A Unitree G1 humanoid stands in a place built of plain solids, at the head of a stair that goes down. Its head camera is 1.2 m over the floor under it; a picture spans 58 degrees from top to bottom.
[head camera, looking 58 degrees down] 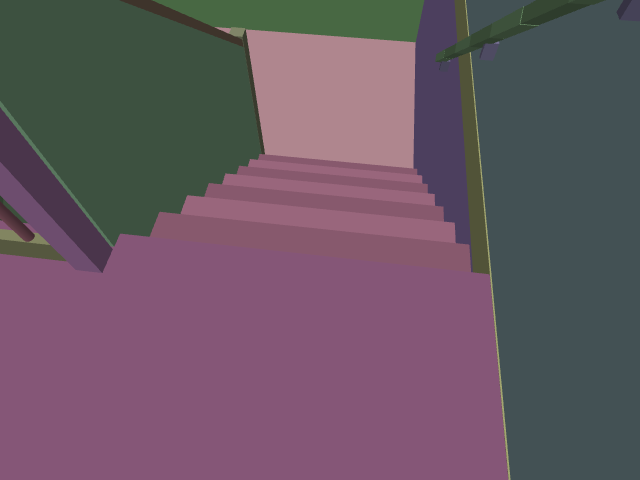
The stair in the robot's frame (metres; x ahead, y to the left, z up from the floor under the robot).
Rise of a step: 0.18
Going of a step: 0.22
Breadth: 1.20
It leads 7 degrees to the right of straight ahead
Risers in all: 8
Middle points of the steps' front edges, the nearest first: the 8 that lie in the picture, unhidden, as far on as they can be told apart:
0.70 0.06 0.00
0.92 0.04 -0.18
1.14 0.01 -0.36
1.36 -0.02 -0.53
1.57 -0.05 -0.71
1.79 -0.08 -0.89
2.01 -0.10 -1.07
2.23 -0.13 -1.25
